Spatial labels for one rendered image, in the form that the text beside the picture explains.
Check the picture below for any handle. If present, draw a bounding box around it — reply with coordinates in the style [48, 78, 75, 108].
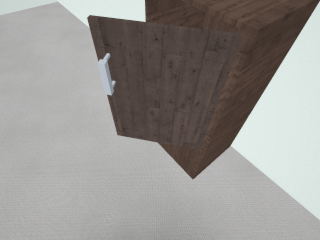
[97, 53, 116, 96]

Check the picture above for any cupboard door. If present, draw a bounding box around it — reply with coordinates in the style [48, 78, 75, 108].
[87, 15, 243, 150]

